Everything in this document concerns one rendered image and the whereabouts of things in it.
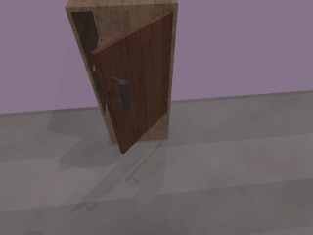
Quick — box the cupboard door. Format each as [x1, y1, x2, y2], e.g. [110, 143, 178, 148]
[91, 10, 173, 154]

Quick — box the handle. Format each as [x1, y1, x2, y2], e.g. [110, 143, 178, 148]
[112, 76, 132, 111]

